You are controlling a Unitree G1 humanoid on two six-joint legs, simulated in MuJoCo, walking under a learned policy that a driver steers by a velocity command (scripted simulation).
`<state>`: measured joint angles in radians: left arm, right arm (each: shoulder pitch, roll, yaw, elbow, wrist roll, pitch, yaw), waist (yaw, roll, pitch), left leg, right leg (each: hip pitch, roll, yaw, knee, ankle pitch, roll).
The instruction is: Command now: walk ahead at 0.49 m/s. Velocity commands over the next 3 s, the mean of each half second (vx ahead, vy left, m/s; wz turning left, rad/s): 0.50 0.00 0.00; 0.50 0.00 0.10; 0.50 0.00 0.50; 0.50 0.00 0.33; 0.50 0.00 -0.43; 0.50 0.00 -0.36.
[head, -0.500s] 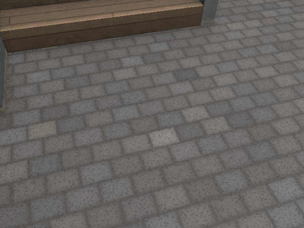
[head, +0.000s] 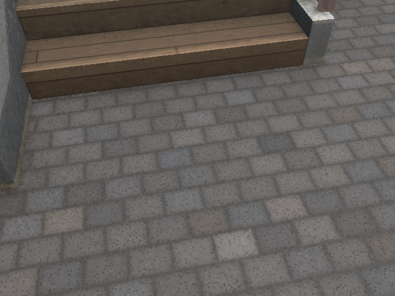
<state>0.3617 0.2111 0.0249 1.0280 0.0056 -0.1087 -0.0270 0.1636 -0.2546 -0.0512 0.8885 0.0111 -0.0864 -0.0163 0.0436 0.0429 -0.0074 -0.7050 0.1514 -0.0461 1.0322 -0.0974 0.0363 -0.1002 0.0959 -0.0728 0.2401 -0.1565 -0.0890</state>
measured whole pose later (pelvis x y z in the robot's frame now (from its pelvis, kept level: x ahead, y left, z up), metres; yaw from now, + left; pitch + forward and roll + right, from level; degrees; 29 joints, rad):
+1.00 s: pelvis +0.57 +0.00 -0.01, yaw +4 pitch +1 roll +0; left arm 0.18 0.23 0.06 0.92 0.01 -0.11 -0.03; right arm 0.31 -0.26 -0.06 0.96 0.04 -0.07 -0.01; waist 0.00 0.04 0.02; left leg -0.47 0.06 -0.06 1.17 -0.33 0.06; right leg -0.30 0.01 -0.11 0.43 -0.16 -0.05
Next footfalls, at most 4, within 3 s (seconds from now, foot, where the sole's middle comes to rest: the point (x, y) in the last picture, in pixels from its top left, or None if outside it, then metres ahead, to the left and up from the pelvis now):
0.28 left None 0.35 0.15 -0.78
0.84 right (243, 260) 0.66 -0.09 -0.78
1.42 left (172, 197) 0.92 0.19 -0.78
1.92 right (186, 135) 1.27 0.15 -0.78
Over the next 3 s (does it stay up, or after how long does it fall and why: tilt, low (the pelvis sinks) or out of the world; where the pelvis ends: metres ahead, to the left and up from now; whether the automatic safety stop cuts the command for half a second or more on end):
stays up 1.56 0.23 -0.01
